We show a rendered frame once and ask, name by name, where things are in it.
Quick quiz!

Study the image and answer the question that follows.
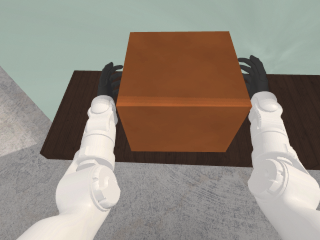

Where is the carton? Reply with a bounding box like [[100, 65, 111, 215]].
[[116, 31, 252, 152]]

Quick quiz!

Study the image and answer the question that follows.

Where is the robot right forearm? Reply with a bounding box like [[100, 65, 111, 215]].
[[248, 91, 310, 175]]

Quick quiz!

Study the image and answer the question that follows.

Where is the robot right upper arm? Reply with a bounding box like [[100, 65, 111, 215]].
[[247, 159, 320, 240]]

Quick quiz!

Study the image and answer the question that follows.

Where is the robot left upper arm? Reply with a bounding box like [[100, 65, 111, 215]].
[[16, 164, 121, 240]]

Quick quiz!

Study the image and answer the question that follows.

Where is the table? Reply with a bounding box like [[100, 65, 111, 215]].
[[40, 70, 320, 170]]

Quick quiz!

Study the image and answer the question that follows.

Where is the robot left hand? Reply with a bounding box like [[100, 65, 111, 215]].
[[97, 62, 123, 100]]

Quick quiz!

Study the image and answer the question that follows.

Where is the robot right hand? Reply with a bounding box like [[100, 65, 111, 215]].
[[238, 55, 270, 99]]

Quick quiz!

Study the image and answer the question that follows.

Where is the robot left forearm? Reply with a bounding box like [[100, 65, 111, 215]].
[[55, 95, 118, 207]]

